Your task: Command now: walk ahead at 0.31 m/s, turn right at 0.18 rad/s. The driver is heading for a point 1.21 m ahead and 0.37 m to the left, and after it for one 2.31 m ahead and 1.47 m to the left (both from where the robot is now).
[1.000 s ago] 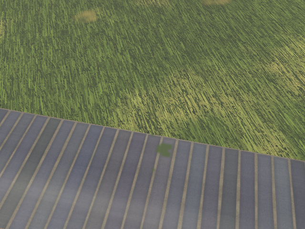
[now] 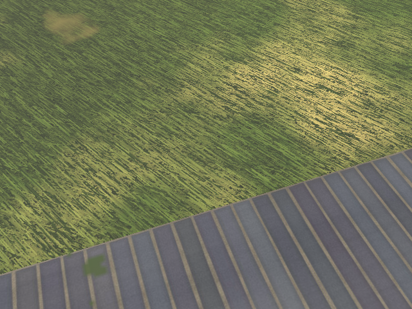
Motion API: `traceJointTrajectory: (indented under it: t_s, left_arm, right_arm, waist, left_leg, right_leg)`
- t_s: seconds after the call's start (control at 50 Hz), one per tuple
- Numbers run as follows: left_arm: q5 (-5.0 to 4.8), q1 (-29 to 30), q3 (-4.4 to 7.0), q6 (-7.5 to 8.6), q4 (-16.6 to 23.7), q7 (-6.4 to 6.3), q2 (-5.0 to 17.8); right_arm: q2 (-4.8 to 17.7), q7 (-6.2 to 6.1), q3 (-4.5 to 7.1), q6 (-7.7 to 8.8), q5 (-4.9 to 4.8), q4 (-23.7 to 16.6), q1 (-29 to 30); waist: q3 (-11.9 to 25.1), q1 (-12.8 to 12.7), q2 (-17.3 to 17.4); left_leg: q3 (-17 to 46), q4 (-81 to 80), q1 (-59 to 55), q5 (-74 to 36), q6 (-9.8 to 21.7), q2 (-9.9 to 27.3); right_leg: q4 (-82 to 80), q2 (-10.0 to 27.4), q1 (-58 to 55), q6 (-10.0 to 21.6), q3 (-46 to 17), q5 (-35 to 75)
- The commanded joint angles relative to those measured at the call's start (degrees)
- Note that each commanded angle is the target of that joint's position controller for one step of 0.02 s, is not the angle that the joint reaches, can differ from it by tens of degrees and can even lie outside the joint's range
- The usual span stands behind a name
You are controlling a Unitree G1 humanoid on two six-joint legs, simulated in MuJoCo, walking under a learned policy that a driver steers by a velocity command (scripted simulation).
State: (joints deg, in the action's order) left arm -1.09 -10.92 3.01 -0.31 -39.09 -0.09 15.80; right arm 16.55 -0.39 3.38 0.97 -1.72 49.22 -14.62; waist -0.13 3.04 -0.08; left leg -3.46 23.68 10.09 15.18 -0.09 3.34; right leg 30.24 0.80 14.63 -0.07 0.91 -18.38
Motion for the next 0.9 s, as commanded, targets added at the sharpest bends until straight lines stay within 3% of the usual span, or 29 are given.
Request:
traceJointTrajectory:
  t_s: [0.02, 0.04, 0.06, 0.08, 0.1, 0.16, 0.24, 0.26, 0.28, 0.32, 0.4, 0.42, 0.46, 0.5, 0.52, 0.54, 0.56, 0.58, 0.6, 0.62, 0.64, 0.66, 0.68, 0.72, 0.74, 0.78, 0.84, 0.88, 0.9]
  left_arm:
    - [-0.49, -10.71, 2.6, 1.43, -0.59, -0.36, 7.07]
    - [0.23, -15.65, 3.73, 1.37, -0.89, -0.95, 12.7]
    - [0.76, -16.58, 4.35, 2.26, -0.85, -0.19, 15.06]
    - [0.66, -13.53, 3.18, 3.38, -0.23, 0.21, 11.02]
    - [0.69, -11.14, 2.38, 4.22, -0.02, 0.38, 8.44]
    - [1.06, -7.6, 1.77, 4.79, 0.56, 0.15, 6.9]
    - [1.54, -9.18, 2.13, 5.08, -0.81, -0.45, 7.13]
    - [8.34, -11.66, -0.93, 7.49, -0.66, 1.01, 0.5]
    - [8.31, -12.41, -0.69, 8.23, -1.65, 1.77, 1.6]
    - [7.05, -11.44, -0.42, 8.12, -1.94, 2.74, 5.06]
    - [6.72, -16.04, -0.97, 6.39, -5.61, 3.3, 6.4]
    - [6.76, -16.56, -0.92, 6.17, -6.23, 3.3, 7.05]
    - [6.95, -16.58, -0.6, 6.32, -7.27, 3.29, 9.0]
    - [7.97, -16.49, -0.22, 6.62, -7.69, 3.61, 11.34]
    - [10.31, -21.68, -1.97, 7.16, -7.08, 3.71, 6.74]
    - [11.36, -25.79, -3.97, 7.99, -5.49, 4.99, 3.99]
    - [7.02, -13.16, -2.94, 7.62, -4.43, 5.73, 4.52]
    - [4.42, -3.3, -2.66, 7.87, -0.38, 5.04, 3.42]
    - [5.35, -0.51, -2.33, 8.13, 0.37, 3.51, 5.74]
    - [7.31, -1.79, -2.62, 7.8, 0.83, 1.89, 5.01]
    - [7.52, -3.6, -3.46, 7.12, 0.69, 0.95, 2.45]
    - [7.36, -5.57, -4.07, 6.1, 0.63, 0.41, 0.7]
    - [6.86, -6.21, -4.1, 5.33, 0.84, 0.24, 1.29]
    - [5.77, -6.88, -4.21, 4.66, 0.6, 0.24, 2.9]
    - [5.25, -4.8, -4.68, 4.55, 1.32, 0.41, 2.31]
    - [4.72, 2.5, -5.81, 3.87, 3.63, 1.22, 0.44]
    - [4.6, 8.53, -5.45, 4.3, 5.11, 1.87, 3.23]
    - [4.69, 10.62, -4.93, 5.33, 5.06, 1.07, 4.92]
    - [4.17, 10.35, -4.53, 5.91, 4.81, 0.67, 5.88]
  right_arm:
    - [5.09, 1.21, 0.41, 1.64, 0.45, -3.05, 3.52]
    - [-0.03, 1.95, -1.11, 2.67, 2.27, -5.83, 5.75]
    - [4.94, 1.66, 0.32, 3.61, 0.66, -7.7, 8.68]
    - [8.39, 1.73, 1.39, 3.95, -0.5, -7.59, 8.82]
    - [8.55, 2.08, 1.58, 4.14, -0.93, -6.67, 7.94]
    - [6.84, 2.57, 1.47, 4.22, 0.31, -5.04, 7.08]
    - [3.3, 2.98, 0.24, 3.63, 0.11, -5.79, 8.87]
    - [-0.53, 4.77, -1.86, 3.54, 7.52, -5.42, 6.47]
    - [0.13, 5.39, -1.51, 3.38, 7.52, -5.64, 7.19]
    - [2.4, 5.8, -1.35, 3.33, 5.89, -7.74, 11.13]
    - [2.03, 5.44, -2.33, 3.06, 5.32, -10.5, 15.2]
    - [2.29, 5.31, -2.36, 3.12, 5.21, -11.25, 16.25]
    - [3.88, 4.81, -1.88, 3.33, 4.58, -12.56, 16.19]
    - [7.8, 3.78, -0.28, 4.16, 2.97, -10.28, 5.32]
    - [9.84, 2.74, 0.76, 4.0, 2.99, -6.05, -7.28]
    - [11.08, 1.89, 1.92, 3.46, 2.52, -2.74, -21.71]
    - [9.24, 2.37, 0.84, 3.88, 4.75, 1.06, -30.39]
    - [11.31, 2.4, 1.84, 5.73, 5.27, 2.3, -27.31]
    - [9.75, 2.83, 1.36, 6.77, 4.32, 0.94, -18.89]
    - [4.4, 3.33, -0.74, 7.27, 3.86, 0.17, -12.51]
    - [1.48, 3.54, -1.84, 7.56, 3.79, -1.51, -5.94]
    - [0.64, 3.66, -2.46, 7.37, 3.56, -3.35, -0.42]
    - [0.79, 3.72, -2.58, 7.52, 3.31, -4.74, 2.7]
    - [3.38, 3.94, -2.15, 8.17, 4.54, -6.98, 5.7]
    - [4.72, 4.17, -1.8, 8.29, 5.22, -7.13, 5.19]
    - [7.16, 5.13, -0.64, 8.03, 4.84, -5.35, -1.12]
    - [8.72, 6.41, 0.57, 7.16, 4.86, -4.55, -8.76]
    - [8.41, 6.23, 0.84, 6.47, 4.93, -4.43, -9.36]
    - [7.98, 6.09, 0.85, 6.17, 5.22, -4.36, -9.02]
  waist:
    - [3.01, -7.14, 3.67]
    - [6.07, -7.87, -11.35]
    - [2.36, -9.19, -13.34]
    - [-2.47, -7.94, -9.47]
    - [-4.95, -6.68, -9.67]
    - [-5.7, -4.81, -7.27]
    - [-4.73, -5.43, -4.79]
    - [-1.19, -4.82, -5.79]
    - [-4.11, -4.77, -5.59]
    - [-3.64, -4.8, -4.36]
    - [-5.34, -5.54, -4.82]
    - [-5.52, -5.53, -5.35]
    - [-4.54, -3.58, -6.95]
    - [0.97, 1.83, -5.89]
    - [12.2, 2.73, -1.22]
    - [26.4, 7.99, 6.41]
    - [21.93, 13.53, 4.71]
    - [6.83, 12.11, 4.32]
    - [0.73, 8.46, 3.43]
    - [2.43, 3.23, 2.37]
    - [1.4, -1.25, 1.99]
    - [1.24, -4.8, 2.24]
    - [0.38, -6.09, 2.14]
    - [-0.16, -6.14, 0.68]
    - [-0.64, -5.34, 0.16]
    - [-1.19, -1.75, 1.81]
    - [-0.7, 1.95, 2.31]
    - [-0.5, 1.73, 3.65]
    - [-0.25, 0.67, 3.29]
  left_leg:
    - [6.56, 2.12, 13.54, 6.16, 6.6, 6.72]
    - [-1.48, 22.35, 27.36, 13.5, 1.52, -0.02]
    - [1.82, 33.21, 36.24, 19.91, 1.04, -1.84]
    - [4.85, 38.42, 39.49, 15.92, 1.75, 1.5]
    - [5.62, 38.79, 40.37, 10.04, 2.62, 2.89]
    - [5.36, 36.22, 38.42, -2.18, 1.83, 4.41]
    - [4.87, 27.88, 35.58, -11.91, -0.51, 2.87]
    - [3.96, 27.2, 33.22, -17.71, 0.97, 0.84]
    - [5.51, 25.89, 34.69, -19.75, 1.51, 1.09]
    - [4.36, 21.32, 35.0, -21.56, 2.57, 0.08]
    - [2.42, 13.1, 32.94, -18.81, 4.65, -1.72]
    - [1.3, 12.34, 31.26, -16.6, 5.3, -2.75]
    - [-1.73, 11.71, 24.26, -11.56, 6.89, -6.18]
    - [-4.61, 10.93, 3.47, -14.1, 9.37, -11.64]
    - [1.98, 20.01, -23.19, -19.12, 14.66, -8.61]
    - [26.82, 14.36, -49.59, -10.65, 26.43, 4.67]
    - [42.95, 1.29, -46.16, -10.44, 26.16, 11.48]
    - [38.38, -1.99, -32.97, -4.95, 19.54, 10.49]
    - [35.06, -3.4, -17.43, -4.23, 19.14, 9.53]
    - [31.34, -5.12, -6.53, -5.32, 19.37, 8.32]
    - [28.26, -7.5, 3.59, -5.51, 18.75, 6.97]
    - [27.67, -10.88, 11.68, -2.8, 18.64, 5.91]
    - [27.11, -13.37, 15.48, 1.51, 18.64, 4.91]
    - [22.07, -14.12, 21.42, 1.73, 17.01, 1.74]
    - [18.81, -13.55, 24.23, -2.14, 16.12, -0.39]
    - [17.68, -11.99, 23.19, -8.06, 15.59, -1.82]
    - [23.48, -6.07, 9.66, -14.61, 16.37, 1.78]
    - [27.19, -2.65, 1.85, -15.92, 15.14, 4.22]
    - [28.07, -0.81, 0.44, -16.96, 13.69, 4.25]
  right_leg:
    - [-9.8, 2.52, -21.47, 4.02, -3.75, 3.86]
    - [-12.17, 15.9, -30.55, 9.12, -23.09, 3.57]
    - [-17.76, 22.94, -24.53, 17.12, -35.47, -4.26]
    - [-19.37, 20.83, -21.93, 17.2, -32.89, -10.18]
    - [-20.64, 17.39, -20.27, 15.12, -27.83, -11.67]
    - [-23.27, 13.25, -17.61, 11.81, -16.8, 4.91]
    - [-24.01, 11.08, -15.1, 10.63, -5.8, 17.0]
    - [-26.15, 12.62, -13.13, 13.8, -4.88, 14.64]
    - [-26.38, 13.43, -12.98, 14.16, -4.1, 15.98]
    - [-26.03, 13.27, -14.25, 13.1, -0.89, 17.52]
    - [-24.64, 15.26, -19.79, 11.65, 2.84, 21.96]
    - [-23.91, 15.68, -20.62, 11.46, 3.68, 25.36]
    - [-19.21, 15.81, -21.41, 10.78, 6.36, 45.43]
    - [-1.93, 12.13, -14.84, 7.16, 12.0, 65.02]
    - [15.29, 10.21, 2.25, 3.21, 10.74, 56.28]
    - [35.19, 3.07, 22.82, -2.74, 6.19, 25.51]
    - [52.69, -5.84, 31.23, -2.02, -1.17, -11.75]
    - [56.74, -2.34, 39.32, 0.73, -8.45, -9.79]
    - [54.32, 1.13, 36.93, 1.7, -9.92, -6.1]
    - [49.68, 3.12, 29.4, 2.99, -9.87, -3.92]
    - [46.46, 4.89, 22.95, 3.44, -9.23, -3.28]
    - [44.35, 5.38, 18.28, 3.03, -8.75, -5.5]
    - [40.98, 5.27, 17.82, 2.35, -7.81, -6.1]
    - [31.11, 5.63, 14.42, 0.32, -4.91, 1.8]
    - [24.13, 5.28, 10.78, -0.67, -2.93, 5.21]
    - [13.86, 3.38, 6.94, -2.17, -0.46, 11.28]
    - [3.78, 0.9, 11.22, -2.35, -1.28, 16.92]
    - [-1.06, 0.24, 12.44, -0.63, -2.04, 16.64]
    - [-2.99, 0.41, 10.03, 1.35, -2.05, 17.84]
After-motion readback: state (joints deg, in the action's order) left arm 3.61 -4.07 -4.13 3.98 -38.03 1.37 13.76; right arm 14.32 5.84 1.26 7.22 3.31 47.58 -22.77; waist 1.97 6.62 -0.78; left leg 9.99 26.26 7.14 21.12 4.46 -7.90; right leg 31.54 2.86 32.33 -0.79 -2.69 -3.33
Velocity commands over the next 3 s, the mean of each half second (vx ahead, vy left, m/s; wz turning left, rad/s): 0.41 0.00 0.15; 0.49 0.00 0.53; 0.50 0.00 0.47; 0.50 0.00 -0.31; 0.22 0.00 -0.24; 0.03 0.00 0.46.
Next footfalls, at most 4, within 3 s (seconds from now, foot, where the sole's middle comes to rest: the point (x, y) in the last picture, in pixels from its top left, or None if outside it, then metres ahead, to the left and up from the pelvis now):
0.02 right None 0.02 -0.12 -0.78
0.50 left None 0.38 0.14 -0.78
0.94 right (201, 253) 0.69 0.01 -0.78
1.62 left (66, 236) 0.86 0.54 -0.92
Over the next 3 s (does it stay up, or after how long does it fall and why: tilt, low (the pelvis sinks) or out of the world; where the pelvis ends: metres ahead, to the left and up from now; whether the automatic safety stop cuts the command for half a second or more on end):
stays up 1.20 0.60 -0.14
